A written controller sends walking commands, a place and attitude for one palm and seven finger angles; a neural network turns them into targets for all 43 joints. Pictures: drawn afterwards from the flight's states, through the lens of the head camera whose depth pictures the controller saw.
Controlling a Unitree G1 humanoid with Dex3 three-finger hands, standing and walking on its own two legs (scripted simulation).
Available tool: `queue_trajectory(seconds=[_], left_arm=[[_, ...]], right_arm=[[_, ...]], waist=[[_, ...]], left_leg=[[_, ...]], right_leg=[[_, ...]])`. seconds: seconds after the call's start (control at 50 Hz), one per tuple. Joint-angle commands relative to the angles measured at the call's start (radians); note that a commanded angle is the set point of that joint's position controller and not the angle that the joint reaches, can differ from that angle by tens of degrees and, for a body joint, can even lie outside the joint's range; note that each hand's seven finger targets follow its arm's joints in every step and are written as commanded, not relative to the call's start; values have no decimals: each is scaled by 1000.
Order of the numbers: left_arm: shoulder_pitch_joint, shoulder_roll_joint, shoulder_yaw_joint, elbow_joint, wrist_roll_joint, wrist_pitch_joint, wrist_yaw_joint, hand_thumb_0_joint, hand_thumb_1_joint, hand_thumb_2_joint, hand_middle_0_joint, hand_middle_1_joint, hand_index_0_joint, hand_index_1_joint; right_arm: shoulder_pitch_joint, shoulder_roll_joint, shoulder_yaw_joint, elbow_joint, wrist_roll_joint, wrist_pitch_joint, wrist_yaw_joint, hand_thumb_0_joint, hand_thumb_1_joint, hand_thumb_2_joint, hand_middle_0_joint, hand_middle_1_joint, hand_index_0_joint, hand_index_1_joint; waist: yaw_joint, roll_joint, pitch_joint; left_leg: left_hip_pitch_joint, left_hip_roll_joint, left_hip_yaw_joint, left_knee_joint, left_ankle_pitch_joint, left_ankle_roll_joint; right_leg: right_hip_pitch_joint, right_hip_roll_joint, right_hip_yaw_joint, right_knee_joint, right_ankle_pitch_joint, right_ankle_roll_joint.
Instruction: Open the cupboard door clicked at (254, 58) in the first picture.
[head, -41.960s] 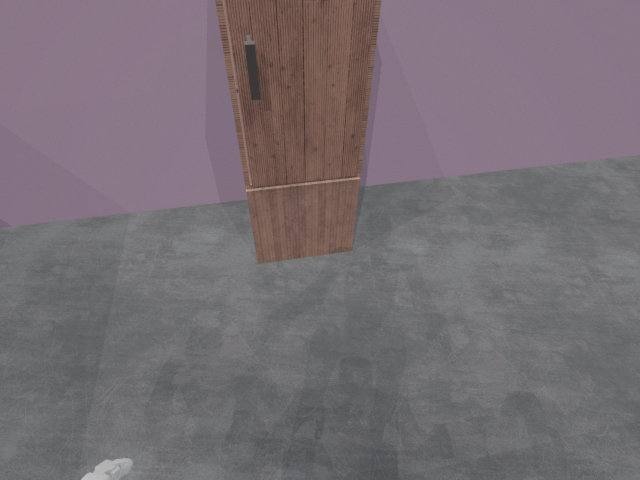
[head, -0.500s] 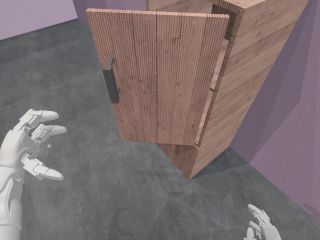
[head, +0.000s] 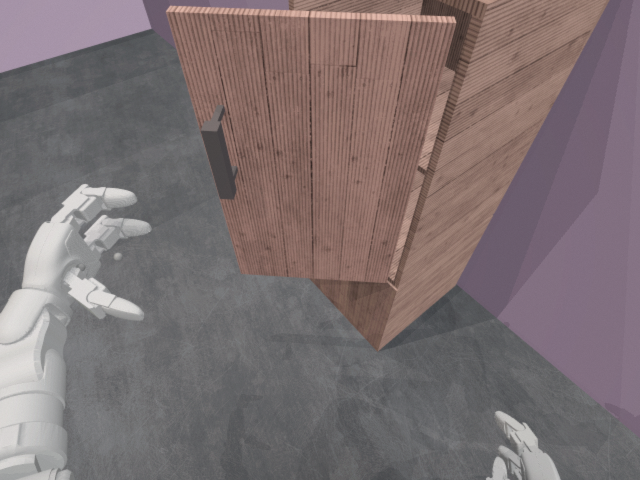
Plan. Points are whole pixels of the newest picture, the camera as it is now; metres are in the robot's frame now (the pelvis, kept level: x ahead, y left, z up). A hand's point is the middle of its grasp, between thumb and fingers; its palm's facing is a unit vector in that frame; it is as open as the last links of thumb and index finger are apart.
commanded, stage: move the hooked fingers beside the handle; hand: left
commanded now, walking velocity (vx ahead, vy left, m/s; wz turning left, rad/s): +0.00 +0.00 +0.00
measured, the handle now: (223, 153) +0.56 +0.18 +0.08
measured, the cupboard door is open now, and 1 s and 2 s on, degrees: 47 47 47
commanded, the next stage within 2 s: none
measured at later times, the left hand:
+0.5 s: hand (146, 213) +0.41 +0.25 +0.10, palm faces -0.05 -1.00 -0.01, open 14.0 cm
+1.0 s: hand (162, 184) +0.47 +0.25 +0.09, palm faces -0.04 -1.00 +0.01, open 14.0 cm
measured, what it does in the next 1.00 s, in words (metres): stands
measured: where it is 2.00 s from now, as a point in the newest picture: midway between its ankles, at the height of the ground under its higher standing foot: outside the picture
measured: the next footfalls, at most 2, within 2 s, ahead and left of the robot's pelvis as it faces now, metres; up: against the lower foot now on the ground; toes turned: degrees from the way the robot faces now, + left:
none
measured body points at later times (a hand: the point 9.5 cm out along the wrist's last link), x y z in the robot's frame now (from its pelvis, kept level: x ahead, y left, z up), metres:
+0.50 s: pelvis +0.01 +0.01 +0.00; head +0.07 +0.01 +0.44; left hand +0.41 +0.30 +0.10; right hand +0.09 -0.27 -0.11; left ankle -0.02 +0.10 -0.72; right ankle +0.04 -0.10 -0.72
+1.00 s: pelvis +0.01 +0.01 -0.01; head +0.10 +0.03 +0.43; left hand +0.47 +0.30 +0.10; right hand +0.05 -0.26 -0.12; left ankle -0.02 +0.10 -0.72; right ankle +0.04 -0.10 -0.72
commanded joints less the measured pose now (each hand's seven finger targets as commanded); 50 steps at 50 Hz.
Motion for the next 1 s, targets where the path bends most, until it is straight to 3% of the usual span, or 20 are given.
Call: queue_trajectory(seconds=[0.0,0.08,0.14,0.22,0.28,0.34,0.38,0.4,0.42,0.46,0.52,0.6,0.64,0.7,0.76,0.8,0.84,0.88,0.94,0.98], left_arm=[[-297,314,115,-123,-18,-55,20,0,-500,300,-300,-1200,-300,-1200],[-338,326,110,-86,0,-59,23,0,-500,300,-300,-1200,-300,-1200],[-404,329,95,-99,4,-81,17,0,-500,300,-300,-1200,-300,-1200],[-505,343,91,-37,3,-105,13,0,-500,300,-300,-1200,-300,-1200],[-565,363,90,29,20,-113,14,0,-500,300,-300,-1200,-300,-1200],[-586,350,67,18,32,-119,11,0,-500,300,-300,-1200,-300,-1200],[-579,356,74,31,36,-121,18,0,-500,300,-300,-1200,-300,-1200],[-571,343,69,35,34,-120,21,0,-500,300,-300,-1200,-300,-1200],[-556,373,103,55,24,-118,22,0,-500,300,-300,-1200,-300,-1200],[-549,367,106,108,25,-108,27,0,-500,300,-300,-1200,-300,-1200],[-602,377,99,135,41,-108,39,0,-500,300,-300,-1200,-300,-1200],[-669,374,76,101,68,-139,47,0,-500,300,-300,-1200,-300,-1200],[-700,371,72,103,63,-153,43,0,-500,300,-300,-1200,-300,-1200],[-774,375,71,176,62,-158,44,0,-500,300,-300,-1200,-300,-1200],[-837,365,41,232,78,-154,41,0,-500,300,-300,-1200,-300,-1200],[-829,396,57,249,98,-157,49,0,-500,300,-300,-1200,-300,-1200],[-856,387,43,259,103,-160,51,0,-500,300,-300,-1200,-300,-1200],[-872,416,69,299,101,-163,58,0,-500,300,-300,-1200,-300,-1200],[-905,420,68,335,102,-169,57,0,-500,300,-300,-1200,-300,-1200],[-937,455,79,350,119,-170,62,0,-500,300,-300,-1200,-300,-1200]], right_arm=[[7,-145,-60,-122,3,-37,-4,0,-900,-900,200,300,200,300],[25,-148,-62,-131,1,-17,5,0,-900,-900,200,300,200,300],[46,-149,-66,-132,-1,-5,8,0,-900,-900,200,300,200,300],[68,-158,-67,-114,0,10,4,0,-900,-900,200,300,200,300],[83,-161,-68,-95,2,20,3,0,-900,-900,200,300,200,300],[103,-157,-74,-96,-3,29,8,0,-900,-900,200,300,200,300],[111,-159,-73,-95,-4,37,11,0,-900,-900,200,300,200,300],[113,-156,-75,-96,-5,41,14,0,-900,-900,200,300,200,300],[121,-161,-75,-98,-8,48,16,0,-900,-900,200,300,200,300],[124,-163,-74,-99,-4,62,21,0,-900,-900,200,300,200,300],[130,-166,-75,-104,-3,77,25,0,-900,-900,200,300,200,300],[149,-160,-79,-102,-9,93,31,0,-900,-900,200,300,200,300],[159,-160,-82,-97,-10,102,32,0,-900,-900,200,300,200,300],[167,-166,-79,-74,-9,113,27,0,-900,-900,200,300,200,300],[174,-166,-74,-63,-11,125,25,0,-900,-900,200,300,200,300],[185,-167,-76,-60,-15,131,28,0,-900,-900,200,300,200,300],[197,-168,-76,-58,-17,141,32,0,-900,-900,200,300,200,300],[206,-173,-76,-53,-19,149,32,0,-900,-900,200,300,200,300],[217,-175,-74,-54,-21,163,33,0,-900,-900,200,300,200,300],[227,-180,-73,-50,-22,172,33,0,-900,-900,200,300,200,300]], waist=[[-3,21,-264],[-2,37,-278],[-15,50,-312],[-40,20,-299],[-48,41,-297],[-39,91,-387],[-36,90,-400],[-36,90,-398],[-29,39,-394],[-36,-7,-359],[-42,12,-331],[-52,86,-395],[-62,70,-411],[-87,36,-381],[-97,90,-372],[-86,120,-393],[-99,96,-417],[-101,57,-413],[-105,67,-421],[-114,83,-424]], left_leg=[[-11,-15,-49,-119,246,0],[-24,-16,-43,-117,264,0],[-9,-14,-43,-107,285,3],[-31,-13,-44,-96,235,7],[-44,-13,-49,-97,207,7],[10,-13,-51,-83,297,4],[16,-11,-56,-79,340,0],[17,-10,-52,-77,352,0],[-6,-7,-53,-72,373,2],[-49,-8,-45,-79,342,5],[-62,-6,-46,-78,336,4],[-15,-5,-44,-62,377,3],[3,0,-50,-53,406,3],[-24,1,-56,-51,336,4],[-23,-1,-59,-47,331,3],[-13,-1,-66,-41,356,-1],[4,5,-72,-29,392,-2],[-32,5,-71,-24,367,1],[-42,5,-73,-22,376,0],[-62,4,-69,-15,352,3]], right_leg=[[211,13,94,-70,186,5],[217,16,96,-57,209,3],[219,22,100,-49,234,2],[191,26,108,-52,190,5],[163,24,107,-54,156,6],[178,27,101,-31,233,1],[180,28,96,-25,267,1],[178,28,95,-25,278,2],[205,31,96,-20,309,0],[202,29,97,-24,308,8],[177,31,94,-16,294,4],[159,33,99,-9,308,4],[150,40,97,-5,320,4],[117,39,92,-11,270,8],[84,37,91,-6,255,6],[75,36,89,1,252,3],[60,41,85,8,263,6],[71,41,88,8,262,8],[70,44,87,16,269,6],[59,42,93,19,258,8]])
